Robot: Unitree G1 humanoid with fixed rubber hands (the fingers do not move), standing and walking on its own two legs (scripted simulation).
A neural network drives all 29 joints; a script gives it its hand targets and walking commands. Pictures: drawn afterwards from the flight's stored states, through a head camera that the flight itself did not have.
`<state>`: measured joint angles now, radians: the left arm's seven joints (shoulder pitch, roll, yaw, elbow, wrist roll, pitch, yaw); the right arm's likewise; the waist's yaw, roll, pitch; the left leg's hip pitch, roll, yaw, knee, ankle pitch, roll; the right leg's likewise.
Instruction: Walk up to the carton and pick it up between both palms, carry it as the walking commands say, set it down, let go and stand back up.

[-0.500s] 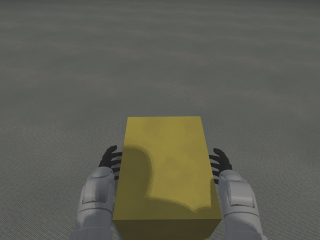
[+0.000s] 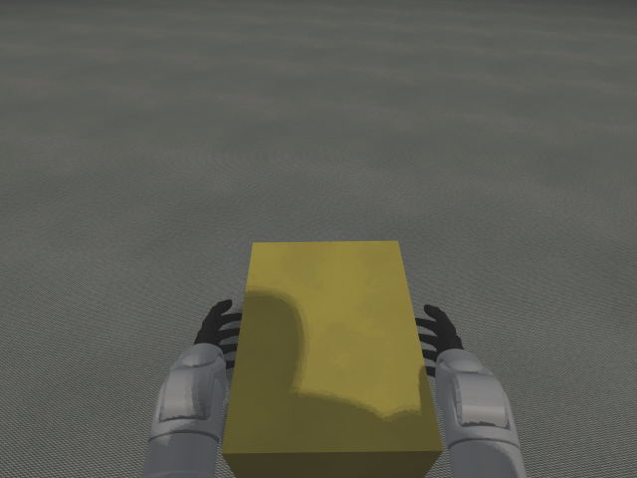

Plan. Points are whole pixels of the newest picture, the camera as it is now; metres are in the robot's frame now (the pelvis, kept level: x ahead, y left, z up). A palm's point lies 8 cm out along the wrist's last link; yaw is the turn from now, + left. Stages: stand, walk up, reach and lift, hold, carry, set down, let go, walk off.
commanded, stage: hold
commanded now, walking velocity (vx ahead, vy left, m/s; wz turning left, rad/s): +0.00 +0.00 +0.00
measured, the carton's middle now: (327, 368) +0.30 +0.00 -0.03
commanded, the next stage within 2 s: carry in 0.36 s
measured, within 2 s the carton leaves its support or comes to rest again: neither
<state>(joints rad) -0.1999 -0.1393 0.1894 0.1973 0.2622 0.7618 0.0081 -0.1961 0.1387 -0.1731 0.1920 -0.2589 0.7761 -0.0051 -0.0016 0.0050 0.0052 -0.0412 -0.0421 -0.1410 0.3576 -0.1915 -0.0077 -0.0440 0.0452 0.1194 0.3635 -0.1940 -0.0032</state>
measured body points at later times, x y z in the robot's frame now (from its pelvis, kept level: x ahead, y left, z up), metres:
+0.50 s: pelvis -0.01 +0.00 -0.02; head -0.05 +0.00 +0.43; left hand +0.29 +0.16 +0.04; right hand +0.29 -0.15 +0.04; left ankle +0.01 +0.13 -0.75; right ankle +0.01 -0.12 -0.75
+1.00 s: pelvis -0.05 +0.00 -0.01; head -0.04 -0.02 +0.44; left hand +0.24 +0.22 +0.09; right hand +0.32 -0.08 +0.08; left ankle -0.06 +0.12 -0.69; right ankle -0.01 -0.09 -0.75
